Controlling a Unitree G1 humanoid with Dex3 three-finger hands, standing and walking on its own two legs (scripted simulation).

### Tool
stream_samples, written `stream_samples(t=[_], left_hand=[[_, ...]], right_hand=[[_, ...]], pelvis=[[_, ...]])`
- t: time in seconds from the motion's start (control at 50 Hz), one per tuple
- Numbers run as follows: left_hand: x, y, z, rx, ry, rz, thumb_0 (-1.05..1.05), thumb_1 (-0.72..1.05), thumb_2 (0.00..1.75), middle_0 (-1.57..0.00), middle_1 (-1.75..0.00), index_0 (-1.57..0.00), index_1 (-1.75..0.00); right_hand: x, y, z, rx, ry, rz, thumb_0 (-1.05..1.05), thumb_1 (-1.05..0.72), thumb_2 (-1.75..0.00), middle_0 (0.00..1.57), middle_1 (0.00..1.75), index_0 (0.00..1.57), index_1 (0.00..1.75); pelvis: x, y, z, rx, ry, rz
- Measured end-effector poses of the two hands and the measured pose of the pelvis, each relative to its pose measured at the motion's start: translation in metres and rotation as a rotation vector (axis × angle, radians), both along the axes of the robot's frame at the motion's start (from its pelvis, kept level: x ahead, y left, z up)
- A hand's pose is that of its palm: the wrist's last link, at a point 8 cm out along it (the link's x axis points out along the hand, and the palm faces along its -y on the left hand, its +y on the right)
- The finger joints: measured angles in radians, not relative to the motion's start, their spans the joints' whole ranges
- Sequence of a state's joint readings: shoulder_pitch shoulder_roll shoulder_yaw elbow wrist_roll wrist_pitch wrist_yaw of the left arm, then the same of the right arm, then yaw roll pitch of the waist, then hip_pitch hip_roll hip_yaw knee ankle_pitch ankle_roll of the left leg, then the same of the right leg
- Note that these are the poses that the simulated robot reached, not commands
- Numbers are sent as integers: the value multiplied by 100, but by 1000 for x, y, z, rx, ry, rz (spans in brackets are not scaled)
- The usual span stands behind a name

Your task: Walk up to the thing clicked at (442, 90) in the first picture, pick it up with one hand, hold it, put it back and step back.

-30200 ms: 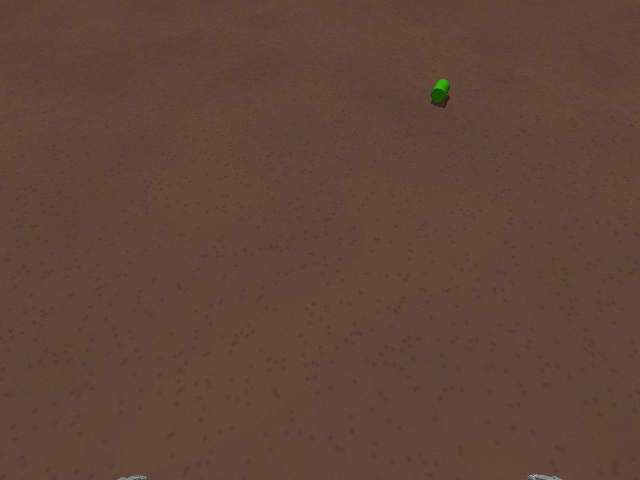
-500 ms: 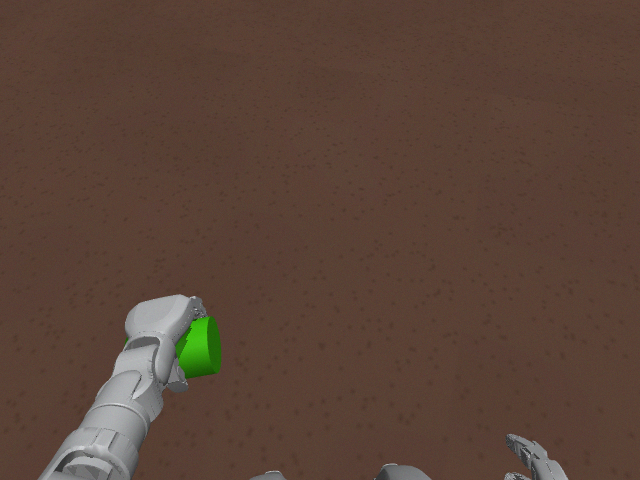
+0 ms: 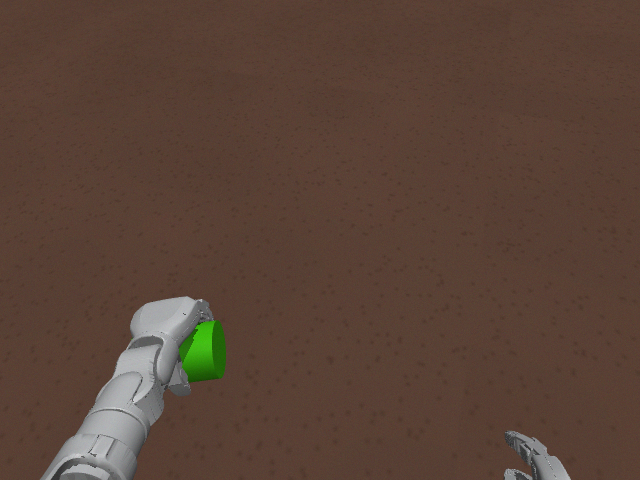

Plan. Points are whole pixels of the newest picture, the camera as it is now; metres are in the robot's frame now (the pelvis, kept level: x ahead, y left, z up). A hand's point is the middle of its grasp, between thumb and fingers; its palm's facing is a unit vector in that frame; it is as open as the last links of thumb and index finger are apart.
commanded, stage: hold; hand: left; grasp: from above
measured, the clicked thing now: (180, 353) +0.30 +0.23 -0.08
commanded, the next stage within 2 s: crouch in 1.28 s
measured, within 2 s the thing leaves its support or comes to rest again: neither
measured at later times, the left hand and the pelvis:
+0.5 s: hand (175, 364) +0.27 +0.22 -0.04, palm faces -0.45 -0.08 -0.89, open 11.0 cm; pelvis -0.02 +0.00 +0.01, yaw +0 degrees
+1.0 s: hand (176, 360) +0.28 +0.21 -0.04, palm faces -0.46 -0.09 -0.88, open 11.0 cm; pelvis -0.01 -0.01 +0.01, yaw +0 degrees
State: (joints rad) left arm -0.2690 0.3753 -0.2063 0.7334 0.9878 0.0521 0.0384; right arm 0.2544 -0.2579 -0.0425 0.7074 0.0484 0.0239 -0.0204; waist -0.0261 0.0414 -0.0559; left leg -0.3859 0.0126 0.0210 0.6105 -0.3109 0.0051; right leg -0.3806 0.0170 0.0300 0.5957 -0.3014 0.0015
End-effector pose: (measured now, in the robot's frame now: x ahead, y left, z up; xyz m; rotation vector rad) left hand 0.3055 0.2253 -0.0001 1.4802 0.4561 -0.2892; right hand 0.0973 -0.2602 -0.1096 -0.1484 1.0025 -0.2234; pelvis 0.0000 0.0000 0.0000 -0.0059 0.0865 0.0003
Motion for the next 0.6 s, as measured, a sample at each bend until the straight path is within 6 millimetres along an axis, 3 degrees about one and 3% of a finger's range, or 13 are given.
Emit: stream_samples(t=[0.4,0.6], left_hand=[[-25,-5,14,-8,1,-18,1,-15,47,-74,-35,-75,-40],[-28,-5,21,-8,-14,-13,1,-15,47,-73,-36,-75,-40]], right_hand=[[2,2,9,7,-52,22,1,-90,-90,20,30,20,30],[7,3,11,11,-67,34,1,-90,-90,20,30,20,30]], pelvis=[[-18,-2,5,6,-51,-2],[-20,-4,7,8,-64,0]])
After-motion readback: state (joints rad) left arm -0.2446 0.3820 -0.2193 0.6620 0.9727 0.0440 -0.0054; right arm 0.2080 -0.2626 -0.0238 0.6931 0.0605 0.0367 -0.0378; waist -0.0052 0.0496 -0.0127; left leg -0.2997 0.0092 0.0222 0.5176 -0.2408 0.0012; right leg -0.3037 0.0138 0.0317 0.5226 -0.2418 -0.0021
